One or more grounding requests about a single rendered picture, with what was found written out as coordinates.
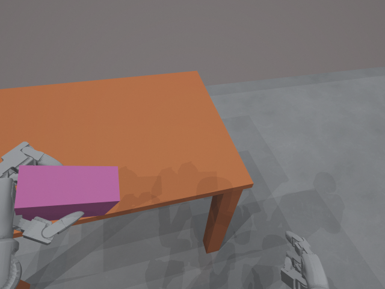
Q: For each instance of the sponge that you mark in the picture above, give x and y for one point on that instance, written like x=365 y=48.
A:
x=52 y=192

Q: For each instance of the table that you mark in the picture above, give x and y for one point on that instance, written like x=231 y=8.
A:
x=162 y=131

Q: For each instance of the right robot hand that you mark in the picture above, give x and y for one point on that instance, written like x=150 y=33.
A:
x=309 y=272

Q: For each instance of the robot left forearm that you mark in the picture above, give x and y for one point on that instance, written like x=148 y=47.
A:
x=10 y=267

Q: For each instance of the left robot hand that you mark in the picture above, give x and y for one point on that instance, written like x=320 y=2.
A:
x=38 y=229

